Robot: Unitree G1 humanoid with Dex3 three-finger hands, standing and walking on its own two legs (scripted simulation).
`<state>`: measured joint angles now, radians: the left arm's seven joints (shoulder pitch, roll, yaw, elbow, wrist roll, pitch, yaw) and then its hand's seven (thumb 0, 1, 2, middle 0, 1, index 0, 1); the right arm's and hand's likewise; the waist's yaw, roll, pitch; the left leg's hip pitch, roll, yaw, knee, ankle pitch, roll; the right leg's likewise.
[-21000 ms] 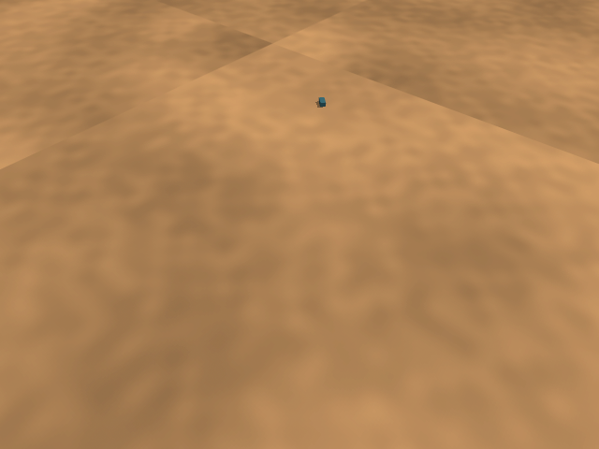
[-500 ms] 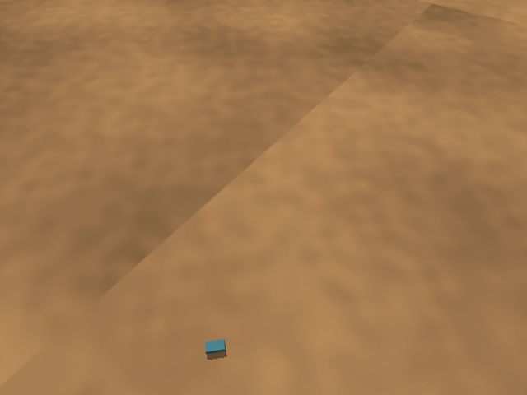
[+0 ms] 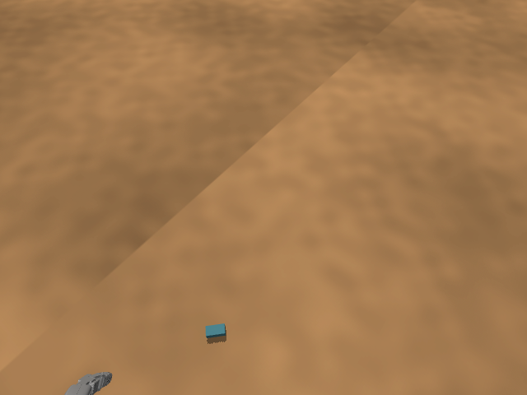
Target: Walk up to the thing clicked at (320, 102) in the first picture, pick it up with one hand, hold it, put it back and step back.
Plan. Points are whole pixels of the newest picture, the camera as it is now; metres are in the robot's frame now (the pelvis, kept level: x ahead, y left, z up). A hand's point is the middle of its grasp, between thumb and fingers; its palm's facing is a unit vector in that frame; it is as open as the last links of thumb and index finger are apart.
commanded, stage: rise first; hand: left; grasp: from above
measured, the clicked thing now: (215, 330) +0.42 +0.18 -0.76
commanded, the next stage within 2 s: none
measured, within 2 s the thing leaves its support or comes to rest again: neither
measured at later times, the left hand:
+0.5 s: hand out of the picture +0.13 +0.26 -0.22, palm faces -0.13 -0.89 -0.44, open 12.2 cm
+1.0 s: hand out of the picture +0.16 +0.27 -0.33, palm faces -0.37 -0.70 -0.61, open 11.7 cm
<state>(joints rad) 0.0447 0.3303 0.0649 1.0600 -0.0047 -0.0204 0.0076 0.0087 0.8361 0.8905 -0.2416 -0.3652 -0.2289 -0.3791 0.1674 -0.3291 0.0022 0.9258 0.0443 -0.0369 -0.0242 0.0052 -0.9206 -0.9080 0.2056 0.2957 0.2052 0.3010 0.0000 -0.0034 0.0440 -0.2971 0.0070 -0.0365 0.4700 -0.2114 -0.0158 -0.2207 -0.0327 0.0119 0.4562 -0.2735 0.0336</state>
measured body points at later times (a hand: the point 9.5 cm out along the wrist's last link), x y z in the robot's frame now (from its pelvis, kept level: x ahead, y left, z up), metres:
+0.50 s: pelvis -0.01 +0.00 -0.07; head +0.08 +0.01 +0.37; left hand +0.14 +0.30 -0.19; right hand +0.14 -0.26 -0.17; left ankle +0.02 +0.13 -0.74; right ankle -0.02 -0.14 -0.74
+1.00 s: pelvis -0.03 +0.00 -0.18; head +0.12 +0.02 +0.25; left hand +0.17 +0.31 -0.29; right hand +0.17 -0.25 -0.27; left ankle +0.02 +0.13 -0.74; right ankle -0.02 -0.14 -0.74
